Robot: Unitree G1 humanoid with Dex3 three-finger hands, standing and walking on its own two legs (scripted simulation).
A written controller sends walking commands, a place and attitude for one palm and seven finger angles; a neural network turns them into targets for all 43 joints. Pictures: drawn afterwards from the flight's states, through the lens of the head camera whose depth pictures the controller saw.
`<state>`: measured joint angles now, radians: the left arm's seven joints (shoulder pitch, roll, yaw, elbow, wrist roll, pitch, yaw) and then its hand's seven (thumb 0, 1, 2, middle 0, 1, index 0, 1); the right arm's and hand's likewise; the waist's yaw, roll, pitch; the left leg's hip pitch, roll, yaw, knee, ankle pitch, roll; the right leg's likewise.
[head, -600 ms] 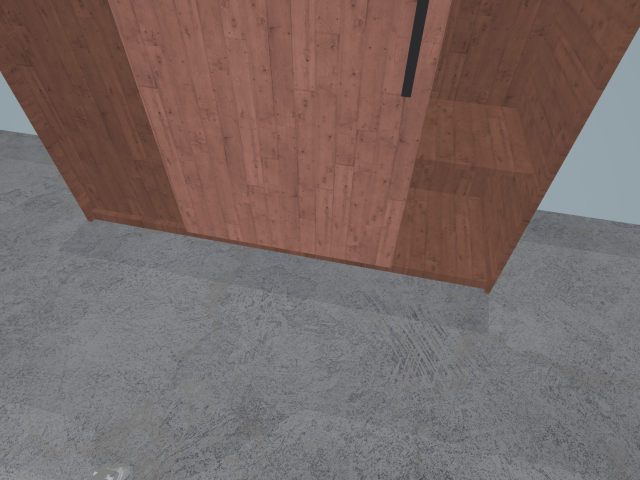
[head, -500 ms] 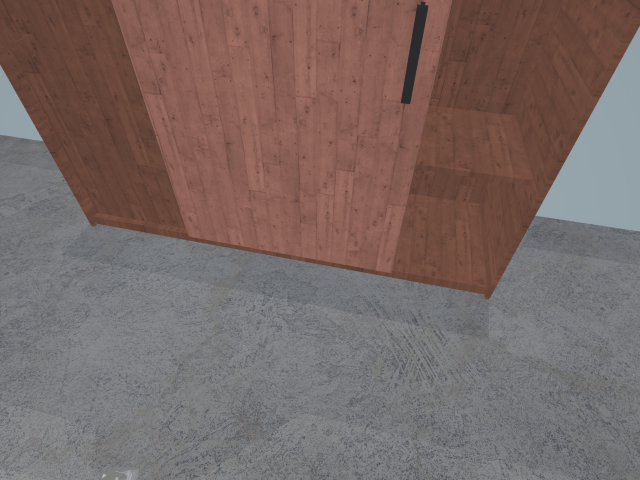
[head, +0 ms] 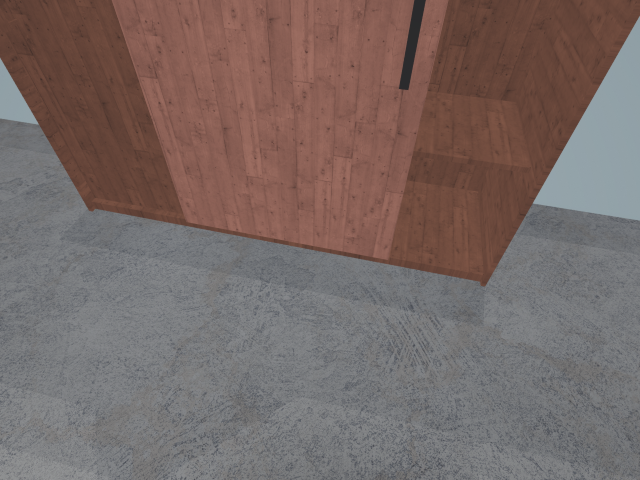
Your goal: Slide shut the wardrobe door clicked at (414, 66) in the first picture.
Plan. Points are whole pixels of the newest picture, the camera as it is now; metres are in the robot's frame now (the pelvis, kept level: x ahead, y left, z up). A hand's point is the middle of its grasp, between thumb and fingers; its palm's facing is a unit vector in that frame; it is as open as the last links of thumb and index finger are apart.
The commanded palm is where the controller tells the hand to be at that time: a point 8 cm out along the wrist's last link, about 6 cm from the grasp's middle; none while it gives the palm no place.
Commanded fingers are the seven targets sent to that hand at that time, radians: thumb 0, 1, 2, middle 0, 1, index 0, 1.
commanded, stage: stand and wait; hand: left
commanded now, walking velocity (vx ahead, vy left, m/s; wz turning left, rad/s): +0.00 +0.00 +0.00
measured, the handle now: (412, 39) +1.03 -0.16 +0.13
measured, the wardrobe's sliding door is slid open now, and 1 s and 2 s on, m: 0.38 0.38 0.38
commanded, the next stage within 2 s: look at it before walking up in 0.22 s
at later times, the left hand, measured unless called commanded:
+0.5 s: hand out of the picture +0.09 +0.24 -0.15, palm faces -0.04 -0.94 -0.34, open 7.4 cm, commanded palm none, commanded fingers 0.00 0.90 0.90 -0.20 -0.30 -0.20 -0.30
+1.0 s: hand out of the picture +0.11 +0.25 -0.15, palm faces -0.03 -0.94 -0.34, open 7.4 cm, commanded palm none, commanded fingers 0.00 0.90 0.90 -0.20 -0.30 -0.20 -0.30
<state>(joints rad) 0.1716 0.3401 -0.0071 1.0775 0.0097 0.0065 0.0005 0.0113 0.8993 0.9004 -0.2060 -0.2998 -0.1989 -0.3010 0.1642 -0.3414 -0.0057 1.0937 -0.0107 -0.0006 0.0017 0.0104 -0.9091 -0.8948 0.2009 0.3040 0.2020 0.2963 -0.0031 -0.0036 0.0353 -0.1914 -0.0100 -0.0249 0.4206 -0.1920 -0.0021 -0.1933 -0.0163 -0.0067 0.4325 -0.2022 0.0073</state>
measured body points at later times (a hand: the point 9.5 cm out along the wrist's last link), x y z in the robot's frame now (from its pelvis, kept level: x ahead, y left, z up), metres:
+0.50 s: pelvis +0.01 +0.00 +0.00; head +0.02 +0.00 +0.45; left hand +0.10 +0.29 -0.13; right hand +0.09 -0.30 -0.13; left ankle +0.02 +0.12 -0.74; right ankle +0.02 -0.12 -0.74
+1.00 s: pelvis +0.03 +0.00 +0.00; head +0.03 +0.00 +0.45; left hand +0.11 +0.29 -0.13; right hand +0.11 -0.30 -0.13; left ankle +0.02 +0.12 -0.74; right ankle +0.02 -0.12 -0.74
